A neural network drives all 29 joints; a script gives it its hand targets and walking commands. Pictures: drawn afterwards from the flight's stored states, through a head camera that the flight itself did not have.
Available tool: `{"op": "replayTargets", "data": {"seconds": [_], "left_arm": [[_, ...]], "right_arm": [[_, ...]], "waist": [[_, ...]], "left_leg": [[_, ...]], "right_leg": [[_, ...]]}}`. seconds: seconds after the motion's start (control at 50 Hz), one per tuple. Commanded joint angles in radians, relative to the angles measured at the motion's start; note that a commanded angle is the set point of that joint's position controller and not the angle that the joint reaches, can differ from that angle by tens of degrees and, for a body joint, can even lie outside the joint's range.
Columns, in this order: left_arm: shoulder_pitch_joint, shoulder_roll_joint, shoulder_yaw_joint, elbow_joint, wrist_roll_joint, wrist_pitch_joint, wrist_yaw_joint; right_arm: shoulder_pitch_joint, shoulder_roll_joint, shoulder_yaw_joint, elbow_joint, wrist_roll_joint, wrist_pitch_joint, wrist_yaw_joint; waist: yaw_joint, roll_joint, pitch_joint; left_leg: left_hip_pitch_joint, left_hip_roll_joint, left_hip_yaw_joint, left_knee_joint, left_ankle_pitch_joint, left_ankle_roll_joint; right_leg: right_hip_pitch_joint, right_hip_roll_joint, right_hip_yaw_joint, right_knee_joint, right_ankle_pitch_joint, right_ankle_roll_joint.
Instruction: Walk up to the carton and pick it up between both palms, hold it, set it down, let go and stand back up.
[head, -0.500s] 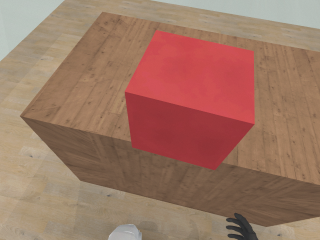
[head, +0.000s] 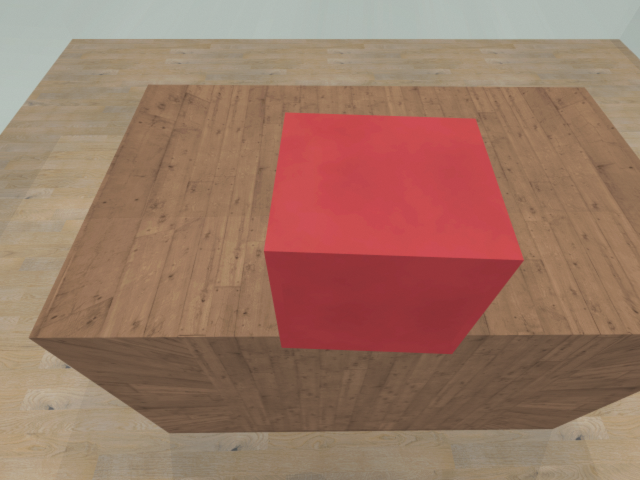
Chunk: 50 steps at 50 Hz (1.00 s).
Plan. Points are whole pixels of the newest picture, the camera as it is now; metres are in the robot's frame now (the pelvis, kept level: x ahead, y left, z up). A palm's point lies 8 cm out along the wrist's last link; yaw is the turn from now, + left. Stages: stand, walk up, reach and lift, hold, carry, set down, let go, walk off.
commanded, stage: walk up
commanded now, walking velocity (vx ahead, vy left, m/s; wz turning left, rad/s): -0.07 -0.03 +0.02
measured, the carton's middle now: (373, 239) +0.41 -0.07 +0.04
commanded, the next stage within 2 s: none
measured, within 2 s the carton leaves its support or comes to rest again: neither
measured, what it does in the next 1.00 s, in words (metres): steps on the spot: right foot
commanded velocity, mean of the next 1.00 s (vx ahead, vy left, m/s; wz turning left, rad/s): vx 0.06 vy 0.00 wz -0.07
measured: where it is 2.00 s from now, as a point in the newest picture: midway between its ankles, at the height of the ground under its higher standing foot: outside the picture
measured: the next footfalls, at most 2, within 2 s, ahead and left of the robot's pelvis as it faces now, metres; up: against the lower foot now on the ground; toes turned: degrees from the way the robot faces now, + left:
right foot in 0.36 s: -0.02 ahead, -0.17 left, +0.00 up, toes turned -6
left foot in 1.08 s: +0.11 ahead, +0.04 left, +0.00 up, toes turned +2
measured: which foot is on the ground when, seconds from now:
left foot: down 0.00-0.74, up 0.76-1.00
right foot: up 0.00-0.34, down 0.36-1.00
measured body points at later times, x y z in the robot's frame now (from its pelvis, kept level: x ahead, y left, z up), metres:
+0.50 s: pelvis -0.05 -0.04 +0.01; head -0.06 -0.06 +0.46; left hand -0.09 +0.15 -0.15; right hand -0.04 -0.27 -0.15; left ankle -0.03 +0.00 -0.72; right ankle -0.08 -0.16 -0.72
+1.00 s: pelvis +0.00 -0.09 +0.01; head +0.01 -0.11 +0.46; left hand -0.06 +0.09 -0.14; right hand +0.00 -0.31 -0.16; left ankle +0.04 +0.06 -0.70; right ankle -0.06 -0.17 -0.73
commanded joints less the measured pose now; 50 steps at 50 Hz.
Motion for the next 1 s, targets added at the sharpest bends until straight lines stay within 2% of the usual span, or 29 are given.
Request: {"op": "replayTargets", "data": {"seconds": [0.0,0.04,0.06,0.08,0.1,0.12,0.14,0.18,0.24,0.26,0.28,0.32,0.38,0.4,0.42,0.46,0.5,0.52,0.56,0.66,0.68,0.7,0.72,0.74,0.78,0.82,0.86,0.92,0.98], "left_arm": [[0.107,0.079,0.013,-0.013,0.000,-0.005,0.010],[0.122,0.054,0.006,-0.012,0.003,-0.004,0.014],[0.121,0.077,0.012,-0.014,-0.004,-0.002,0.020],[0.140,0.053,0.005,-0.008,0.003,-0.003,0.020],[0.134,0.085,0.014,-0.009,-0.003,-0.001,0.026],[0.152,0.068,0.009,-0.001,0.003,-0.001,0.026],[0.146,0.086,0.015,-0.004,0.000,0.001,0.029],[0.153,0.081,0.015,-0.003,0.005,0.004,0.030],[0.160,0.063,0.005,0.002,0.012,0.007,0.028],[0.172,-0.016,-0.029,0.000,0.016,-0.005,0.018],[0.178,-0.016,-0.031,0.012,0.022,-0.011,0.012],[0.217,0.007,-0.030,0.039,0.024,-0.023,0.012],[0.264,0.061,-0.032,0.065,0.030,-0.053,0.020],[0.248,0.048,-0.031,0.073,0.033,-0.062,0.017],[0.293,0.090,-0.015,0.046,0.048,-0.067,0.009],[0.258,0.086,-0.018,0.034,0.045,-0.061,0.009],[0.125,0.068,-0.023,-0.034,0.037,-0.065,0.009],[0.112,0.031,-0.028,-0.049,0.038,-0.070,0.006],[0.218,-0.021,-0.040,-0.045,0.055,-0.090,-0.009],[0.487,-0.001,-0.030,0.026,0.060,-0.083,-0.022],[0.559,-0.014,-0.032,0.046,0.062,-0.086,-0.017],[0.606,0.023,-0.024,0.058,0.069,-0.095,-0.005],[0.621,0.104,-0.003,0.054,0.070,-0.101,0.011],[0.521,0.120,-0.002,0.027,0.067,-0.103,0.027],[0.431,0.084,-0.011,-0.003,0.058,-0.118,0.032],[0.360,0.051,-0.033,-0.016,0.033,-0.129,0.034],[0.352,0.022,-0.053,0.000,0.029,-0.147,0.031],[0.369,0.024,-0.066,0.021,0.035,-0.160,0.028],[0.366,0.047,-0.064,0.023,0.036,-0.144,0.031]], "right_arm": [[0.117,-0.178,-0.040,-0.008,0.001,-0.005,-0.016],[0.105,-0.170,-0.043,-0.004,0.000,0.002,-0.016],[0.077,-0.190,-0.052,-0.022,-0.005,0.006,-0.018],[0.090,-0.162,-0.047,-0.010,-0.005,0.007,-0.016],[0.067,-0.183,-0.058,-0.028,-0.010,0.010,-0.017],[0.085,-0.160,-0.056,-0.021,-0.012,0.010,-0.015],[0.073,-0.175,-0.065,-0.031,-0.014,0.012,-0.016],[0.080,-0.172,-0.073,-0.031,-0.018,0.016,-0.016],[0.076,-0.157,-0.078,-0.033,-0.028,0.023,-0.014],[0.069,-0.105,-0.054,-0.001,-0.019,0.030,-0.009],[0.029,-0.097,-0.056,-0.007,-0.019,0.035,-0.007],[-0.022,-0.122,-0.062,-0.014,-0.019,0.035,-0.001],[-0.005,-0.120,-0.068,-0.002,0.002,0.029,0.013],[0.007,-0.115,-0.063,0.003,0.000,0.029,0.013],[-0.027,-0.244,-0.111,-0.016,-0.007,0.034,0.004],[-0.008,-0.229,-0.116,-0.020,-0.026,0.042,0.020],[0.122,-0.197,-0.117,0.000,-0.024,0.037,0.021],[0.148,-0.202,-0.118,0.012,-0.021,0.034,0.011],[0.085,-0.199,-0.117,0.017,-0.012,0.038,-0.006],[-0.090,-0.230,-0.127,-0.064,-0.006,0.042,0.006],[-0.132,-0.223,-0.125,-0.080,-0.007,0.046,0.011],[-0.149,-0.184,-0.114,-0.097,-0.004,0.051,0.020],[-0.129,-0.140,-0.105,-0.103,-0.010,0.052,0.029],[-0.074,-0.134,-0.106,-0.088,-0.020,0.050,0.037],[-0.038,-0.098,-0.098,-0.066,-0.032,0.041,0.058],[-0.037,-0.077,-0.093,-0.057,-0.036,0.029,0.075],[-0.002,-0.055,-0.085,-0.031,-0.030,0.028,0.072],[0.008,-0.065,-0.081,-0.019,-0.015,0.038,0.048],[-0.022,-0.061,-0.070,-0.030,-0.005,0.038,0.029]], "waist": [[0.041,0.026,-0.112],[0.047,0.049,-0.113],[0.042,0.054,-0.076],[0.050,0.053,-0.118],[0.040,0.054,-0.076],[0.040,0.038,-0.122],[0.031,0.046,-0.090],[0.021,0.046,-0.100],[0.005,0.053,-0.113],[0.038,0.118,-0.157],[0.042,0.121,-0.110],[0.059,0.072,-0.049],[0.045,-0.090,-0.013],[0.039,-0.128,0.025],[0.062,-0.099,-0.012],[0.025,-0.087,0.070],[-0.056,-0.005,0.165],[-0.060,0.069,0.179],[0.027,0.148,0.085],[0.151,0.015,0.023],[0.191,-0.047,0.057],[0.216,-0.248,0.089],[0.213,-0.396,0.113],[0.165,-0.343,0.170],[0.110,-0.247,0.165],[0.068,-0.200,0.130],[0.050,-0.177,0.083],[0.039,-0.143,0.038],[0.047,-0.131,0.019]], "left_leg": [[0.088,0.396,-0.391,-0.117,1.241,-0.159],[0.074,0.383,-0.375,-0.125,1.160,-0.157],[0.080,0.411,-0.379,-0.093,1.260,-0.154],[0.077,0.387,-0.366,-0.124,1.110,-0.145],[0.086,0.422,-0.377,-0.087,1.235,-0.142],[0.083,0.410,-0.377,-0.116,1.096,-0.130],[0.081,0.436,-0.388,-0.093,1.168,-0.125],[0.065,0.454,-0.412,-0.114,1.046,-0.104],[0.019,0.460,-0.448,-0.176,0.738,-0.056],[-0.046,0.358,-0.389,-0.275,0.220,-0.050],[-0.098,0.323,-0.381,-0.322,-0.002,-0.055],[-0.171,0.293,-0.362,-0.336,-0.152,-0.051],[-0.176,0.216,-0.285,-0.302,-0.066,-0.081],[-0.087,0.196,-0.250,-0.265,0.016,-0.091],[-0.011,0.192,-0.174,-0.139,-0.249,-0.109],[0.004,0.230,-0.245,-0.141,-0.452,-0.113],[0.023,0.335,-0.353,-0.259,-0.480,-0.087],[0.016,0.416,-0.413,-0.326,-0.468,-0.060],[-0.061,0.440,-0.395,-0.354,-0.434,-0.026],[-0.539,0.372,-0.228,-0.313,-0.589,-0.086],[-0.592,0.324,-0.157,-0.197,-0.577,-0.104],[-0.581,0.204,-0.034,0.053,-0.467,-0.145],[-0.571,0.127,-0.043,0.322,-0.250,-0.171],[-0.545,0.145,-0.123,0.409,-0.162,-0.169],[-0.520,0.172,-0.181,0.479,-0.105,-0.177],[-0.445,0.164,-0.195,0.450,-0.036,-0.183],[-0.366,0.143,-0.177,0.426,-0.012,-0.188],[-0.298,0.147,-0.174,0.335,-0.019,-0.186],[-0.229,0.151,-0.171,0.209,0.005,-0.175]], "right_leg": [[-0.043,-0.022,0.003,0.014,-0.015,-0.005],[-0.035,-0.032,-0.004,0.007,-0.018,-0.007],[-0.077,-0.030,-0.019,0.043,-0.030,0.008],[-0.045,-0.041,-0.010,0.007,-0.018,-0.008],[-0.093,-0.035,-0.027,0.052,-0.034,0.011],[-0.067,-0.043,-0.019,0.028,-0.028,-0.002],[-0.098,-0.041,-0.030,0.063,-0.045,0.013],[-0.106,-0.047,-0.027,0.093,-0.065,0.016],[-0.098,-0.052,-0.009,0.130,-0.086,0.016],[0.020,-0.072,0.016,0.021,-0.069,-0.015],[0.043,-0.066,0.010,-0.026,-0.035,-0.017],[0.094,-0.052,-0.016,-0.152,0.072,-0.026],[0.121,-0.117,0.064,-0.299,0.189,-0.047],[0.016,-0.130,0.098,-0.323,0.121,-0.045],[-0.099,-0.157,0.163,-0.304,-0.263,-0.070],[-0.289,-0.138,0.184,-0.299,-0.525,-0.087],[-0.437,-0.069,0.059,-0.156,-0.348,-0.032],[-0.428,-0.039,-0.018,-0.047,-0.171,-0.014],[-0.234,-0.094,-0.036,0.019,-0.016,-0.030],[0.201,-0.061,-0.104,0.047,-0.076,-0.060],[0.218,-0.096,-0.047,-0.058,-0.136,-0.074],[0.138,-0.250,0.192,-0.318,-0.379,-0.105],[0.042,-0.426,0.534,-0.525,-0.578,-0.161],[-0.050,-0.463,0.591,-0.561,-0.491,-0.184],[-0.037,-0.382,0.439,-0.529,-0.362,-0.163],[-0.042,-0.262,0.243,-0.487,-0.068,-0.117],[0.004,-0.219,0.098,-0.411,0.398,-0.099],[0.067,-0.228,0.006,-0.297,0.930,-0.098],[0.084,-0.217,-0.016,-0.231,1.020,-0.114]]}}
